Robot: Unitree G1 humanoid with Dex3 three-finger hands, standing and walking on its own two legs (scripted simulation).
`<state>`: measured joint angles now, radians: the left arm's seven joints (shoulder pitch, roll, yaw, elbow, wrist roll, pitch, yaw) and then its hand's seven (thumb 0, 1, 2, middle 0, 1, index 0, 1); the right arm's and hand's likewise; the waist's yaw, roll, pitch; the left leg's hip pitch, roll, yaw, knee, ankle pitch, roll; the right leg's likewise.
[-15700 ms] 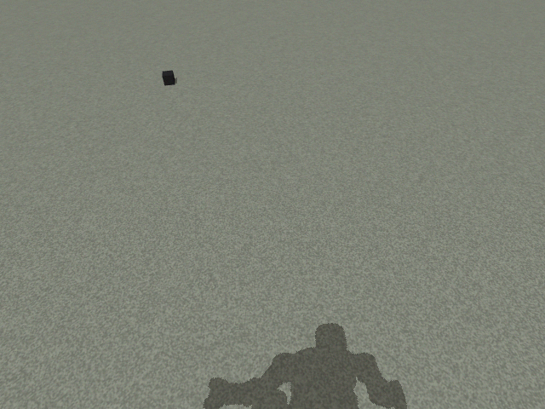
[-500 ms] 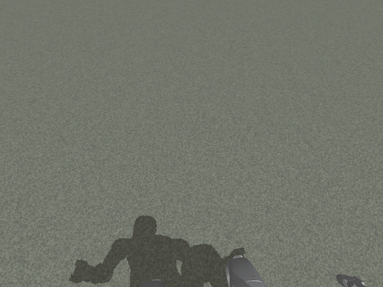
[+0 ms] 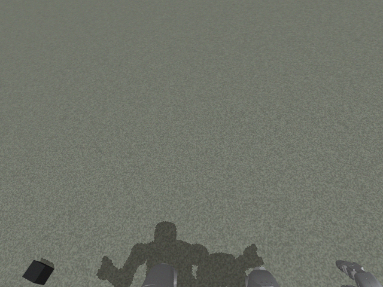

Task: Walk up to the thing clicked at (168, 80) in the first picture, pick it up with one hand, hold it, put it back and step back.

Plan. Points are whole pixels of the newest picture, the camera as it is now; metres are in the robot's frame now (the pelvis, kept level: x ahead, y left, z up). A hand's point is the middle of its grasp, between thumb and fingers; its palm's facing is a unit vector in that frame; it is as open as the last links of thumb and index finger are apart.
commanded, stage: walk up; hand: left
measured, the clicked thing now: (38, 272) +0.28 +0.82 -0.70
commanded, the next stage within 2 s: none
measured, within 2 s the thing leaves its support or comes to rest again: neither
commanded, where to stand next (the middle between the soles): -0.17 +0.67 m, yaw -16 degrees
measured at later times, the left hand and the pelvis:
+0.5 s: hand out of the picture +0.04 +0.51 -0.12, palm faces -0.19 -0.83 -0.52, open 7.4 cm; pelvis -0.07 +0.24 +0.00, yaw -8 degrees
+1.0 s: hand out of the picture -0.03 +0.79 -0.13, palm faces -0.14 -0.81 -0.57, open 7.4 cm; pelvis -0.17 +0.48 +0.00, yaw -9 degrees
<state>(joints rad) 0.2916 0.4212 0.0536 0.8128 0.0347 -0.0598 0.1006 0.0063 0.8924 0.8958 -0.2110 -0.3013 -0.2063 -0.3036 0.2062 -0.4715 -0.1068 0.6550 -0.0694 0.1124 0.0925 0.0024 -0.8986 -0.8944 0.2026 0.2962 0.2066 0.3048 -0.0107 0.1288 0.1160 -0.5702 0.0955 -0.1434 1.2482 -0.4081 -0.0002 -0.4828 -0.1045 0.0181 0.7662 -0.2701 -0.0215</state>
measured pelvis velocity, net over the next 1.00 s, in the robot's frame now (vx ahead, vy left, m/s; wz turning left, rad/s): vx -0.17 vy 0.48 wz -0.16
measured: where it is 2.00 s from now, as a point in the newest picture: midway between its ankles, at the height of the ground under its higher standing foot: outside the picture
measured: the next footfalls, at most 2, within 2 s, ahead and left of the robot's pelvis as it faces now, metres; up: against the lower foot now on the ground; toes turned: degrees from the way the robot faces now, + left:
left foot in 0.10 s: +0.02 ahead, +0.26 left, +0.00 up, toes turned -2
right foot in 0.46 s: +0.00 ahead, +0.13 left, +0.00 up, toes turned -10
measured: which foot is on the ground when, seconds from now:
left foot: up 0.00-0.08, down 0.10-0.46, up 0.48-0.80, down 0.82-1.00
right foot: down 0.00-0.12, up 0.14-0.44, down 0.46-0.84, up 0.86-1.00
